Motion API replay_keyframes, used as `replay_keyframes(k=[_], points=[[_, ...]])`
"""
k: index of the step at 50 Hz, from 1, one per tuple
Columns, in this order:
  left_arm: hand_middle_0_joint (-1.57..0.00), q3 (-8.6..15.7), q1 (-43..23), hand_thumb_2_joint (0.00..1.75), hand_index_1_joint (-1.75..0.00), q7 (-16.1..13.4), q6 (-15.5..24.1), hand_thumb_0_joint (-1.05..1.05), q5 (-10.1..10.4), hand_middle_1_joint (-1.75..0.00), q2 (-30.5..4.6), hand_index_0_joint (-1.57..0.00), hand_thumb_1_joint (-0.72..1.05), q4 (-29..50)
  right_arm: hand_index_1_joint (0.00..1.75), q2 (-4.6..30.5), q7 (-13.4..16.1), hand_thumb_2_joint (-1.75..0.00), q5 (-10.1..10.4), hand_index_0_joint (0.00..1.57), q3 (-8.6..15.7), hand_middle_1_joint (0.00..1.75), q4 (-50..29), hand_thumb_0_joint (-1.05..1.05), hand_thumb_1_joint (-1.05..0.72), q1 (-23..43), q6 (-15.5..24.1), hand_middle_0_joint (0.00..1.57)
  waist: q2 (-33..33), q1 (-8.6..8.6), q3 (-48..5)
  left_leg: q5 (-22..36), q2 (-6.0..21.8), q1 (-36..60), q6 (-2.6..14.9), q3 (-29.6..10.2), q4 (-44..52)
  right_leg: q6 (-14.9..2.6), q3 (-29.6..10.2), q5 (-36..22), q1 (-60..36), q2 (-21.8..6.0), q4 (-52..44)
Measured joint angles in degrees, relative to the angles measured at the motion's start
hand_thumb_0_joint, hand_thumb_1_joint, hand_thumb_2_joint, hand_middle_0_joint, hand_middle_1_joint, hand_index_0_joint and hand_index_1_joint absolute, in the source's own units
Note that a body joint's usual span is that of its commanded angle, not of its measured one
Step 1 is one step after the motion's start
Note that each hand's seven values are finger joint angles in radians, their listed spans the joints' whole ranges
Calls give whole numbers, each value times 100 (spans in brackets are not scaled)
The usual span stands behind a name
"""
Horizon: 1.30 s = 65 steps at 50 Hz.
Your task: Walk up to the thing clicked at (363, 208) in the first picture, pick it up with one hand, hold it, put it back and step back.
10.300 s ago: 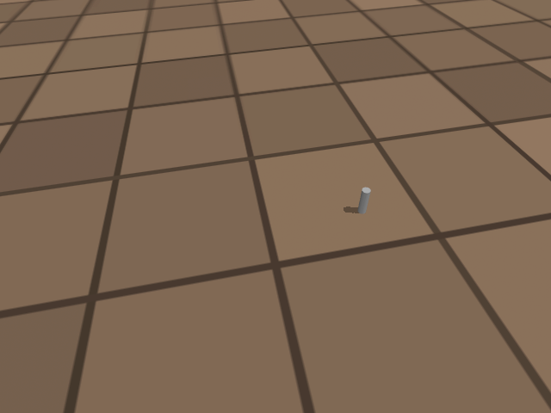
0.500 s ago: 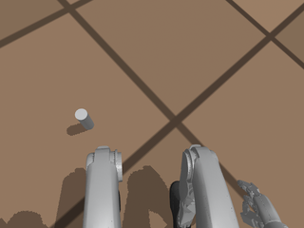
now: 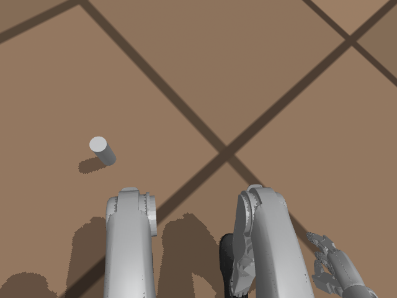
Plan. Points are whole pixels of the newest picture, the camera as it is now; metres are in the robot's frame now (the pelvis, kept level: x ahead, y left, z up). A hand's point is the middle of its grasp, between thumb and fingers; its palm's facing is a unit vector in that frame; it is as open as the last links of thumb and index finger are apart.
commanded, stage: approach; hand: left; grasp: from the side
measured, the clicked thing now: (104, 152) +0.45 +0.26 -0.29
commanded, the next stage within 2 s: close in in 0.42 s
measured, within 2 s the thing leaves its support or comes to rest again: neither
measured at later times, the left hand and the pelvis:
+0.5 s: hand (42, 164) +0.39 +0.36 -0.19, palm faces +0.20 -0.98 +0.01, open 17.6 cm; pelvis -0.01 +0.01 -0.07, yaw -5 degrees
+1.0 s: hand (88, 165) +0.40 +0.28 -0.25, palm faces +0.22 -0.98 +0.00, open 17.6 cm; pelvis -0.02 +0.02 -0.09, yaw -8 degrees
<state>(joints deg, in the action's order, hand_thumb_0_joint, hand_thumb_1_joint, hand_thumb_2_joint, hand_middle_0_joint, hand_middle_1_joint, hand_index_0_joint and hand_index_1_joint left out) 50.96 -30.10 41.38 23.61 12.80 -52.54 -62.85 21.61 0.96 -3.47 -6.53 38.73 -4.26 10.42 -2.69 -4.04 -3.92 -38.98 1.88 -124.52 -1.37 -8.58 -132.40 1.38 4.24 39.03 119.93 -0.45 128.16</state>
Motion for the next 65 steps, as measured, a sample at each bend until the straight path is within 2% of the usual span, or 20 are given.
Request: replay_keyframes(k=[5, 9, 14, 20, 25, 31, 39, 44, 52, 65], points=[[-8, -36, -94, 4, -10, 63, 480, -1, 230, -8, 51, -6, -58, -330, 31, 37, -42, -90, -94, 20, -124, 30, 1, 1, -92, 121, 58, 20, -92, -34, 142, -4, 16, -109, 14, -45, -205, 25, 18, -29, 99, 39, 162], [-8, -133, -209, 3, -10, 87, 935, -1, 331, -8, 114, -7, -59, -653, 31, 50, -87, -90, -231, 20, -288, 30, -19, 1, -92, 290, 75, 20, -228, -117, 343, -22, 24, -220, 5, -136, -487, 41, 68, -53, 194, 83, 385], [-9, -180, -296, 2, -10, -19, 1394, -1, 211, -9, 188, -7, -59, -978, 31, 36, -166, -90, -444, 20, -556, 30, -101, 1, -91, 552, -3, 20, -447, -267, 661, -61, 24, -342, -24, -311, -884, 55, 178, -84, 283, 147, 675], [-9, -269, -267, 4, -12, -312, 1900, -1, 32, -10, 223, -7, -60, -1144, 31, 7, -260, -90, -740, 20, -897, 30, -182, 1, -91, 838, -200, 20, -696, -430, 1053, -107, -10, -405, -59, -532, -1292, 90, 317, -102, 284, 201, 948], [-8, -469, -186, 5, -13, -591, 2313, -1, -10, -11, 274, -7, -60, -1347, 31, 4, -322, -90, -950, 20, -1144, 30, -235, 1, -92, 1027, -349, 20, -824, -538, 1280, -128, -27, -421, -54, -685, -1544, 134, 414, -135, 249, 251, 1087], [-7, -893, -151, 5, -13, -1024, 2820, -1, -19, -12, 472, -7, -60, -1631, 31, 33, -420, -90, -1153, 21, -1439, 30, -288, 1, -93, 1206, -477, 20, -946, -645, 1484, -144, -26, -384, -33, -838, -1761, 171, 513, -190, 166, 320, 1176], [-8, -964, -174, 3, -11, -1945, 3425, -1, -168, -11, 665, -8, -61, -1822, 31, 67, -594, -90, -1402, 21, -1762, 30, -472, 0, -94, 1368, -625, 20, -1145, -767, 1759, -122, -53, -280, -47, -1089, -1973, 210, 685, -303, 4, 397, 1215], [-7, -1146, -101, 3, -10, -2426, 3662, -1, -309, -10, 678, -7, -60, -1812, 31, 92, -688, -90, -1536, 21, -1844, 30, -502, 0, -94, 1369, -728, 20, -1180, -788, 1867, -85, -66, -282, -16, -1159, -2032, 211, 740, -350, -48, 422, 1203], [-6, -1625, -50, 3, -7, -2810, 3946, -1, -277, -8, 730, -6, -57, -1921, 31, 125, -796, -90, -1643, 21, -1996, 30, -497, 0, -94, 1365, -828, 20, -1177, -832, 1946, -61, -71, -276, 55, -1213, -2093, 257, 782, -378, -132, 456, 1178], [-6, -1820, -125, 10, -8, -3556, 4277, -1, -535, -7, 723, -6, -45, -2115, 31, 64, -896, -90, -1811, 21, -2226, 30, -648, 0, -92, 1456, -955, 20, -1322, -896, 2103, -107, -72, -189, 48, -1386, -2187, 283, 902, -413, -250, 516, 1143]])
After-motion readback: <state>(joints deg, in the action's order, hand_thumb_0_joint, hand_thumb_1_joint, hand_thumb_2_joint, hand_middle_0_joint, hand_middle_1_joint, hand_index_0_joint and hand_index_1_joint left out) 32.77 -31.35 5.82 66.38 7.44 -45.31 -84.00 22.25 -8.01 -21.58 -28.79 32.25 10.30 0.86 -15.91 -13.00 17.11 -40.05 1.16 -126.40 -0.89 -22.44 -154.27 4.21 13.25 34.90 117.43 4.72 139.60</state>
